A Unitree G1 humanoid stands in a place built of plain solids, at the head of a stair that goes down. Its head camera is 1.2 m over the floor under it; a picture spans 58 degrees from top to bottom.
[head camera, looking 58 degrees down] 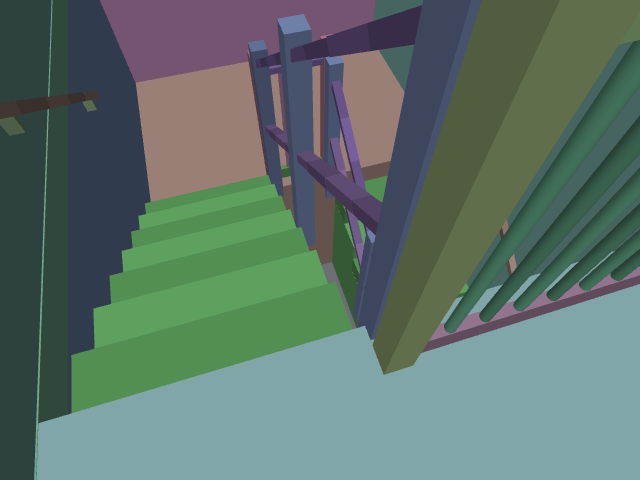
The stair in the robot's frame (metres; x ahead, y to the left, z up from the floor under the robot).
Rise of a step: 0.18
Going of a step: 0.25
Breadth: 0.90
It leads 17 degrees to the left of straight ahead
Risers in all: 8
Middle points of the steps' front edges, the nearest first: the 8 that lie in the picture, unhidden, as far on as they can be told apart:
0.32 0.30 0.00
0.56 0.37 -0.18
0.79 0.45 -0.36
1.03 0.52 -0.53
1.26 0.59 -0.71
1.50 0.66 -0.89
1.73 0.74 -1.07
1.97 0.81 -1.25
